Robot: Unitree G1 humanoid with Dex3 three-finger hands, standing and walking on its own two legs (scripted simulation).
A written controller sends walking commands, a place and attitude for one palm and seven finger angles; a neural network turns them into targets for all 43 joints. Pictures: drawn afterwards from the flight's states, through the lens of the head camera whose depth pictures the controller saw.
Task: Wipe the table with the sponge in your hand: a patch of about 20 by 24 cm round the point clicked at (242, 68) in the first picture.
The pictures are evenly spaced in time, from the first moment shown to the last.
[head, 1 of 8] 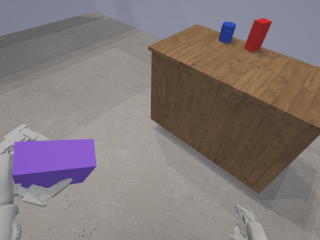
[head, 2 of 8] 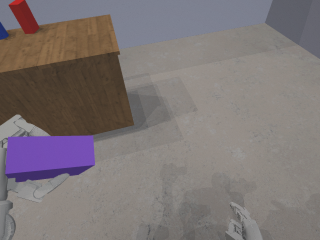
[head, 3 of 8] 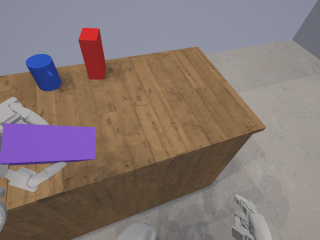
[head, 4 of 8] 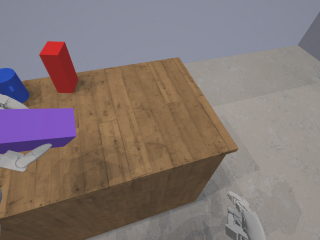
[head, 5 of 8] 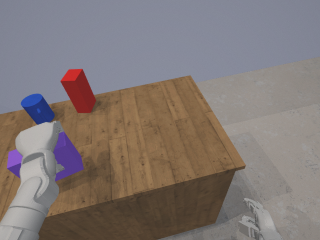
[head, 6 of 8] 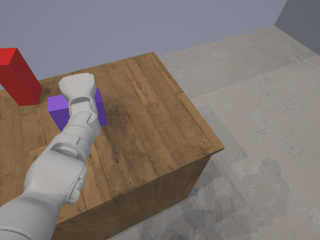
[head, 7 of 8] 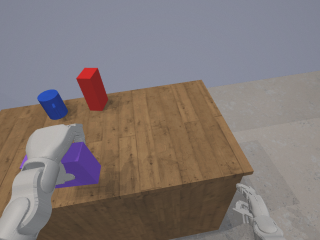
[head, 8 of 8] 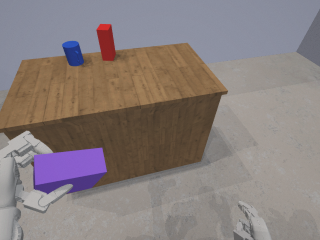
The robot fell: no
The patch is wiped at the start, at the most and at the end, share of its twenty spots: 0.00 1.00 1.00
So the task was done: yes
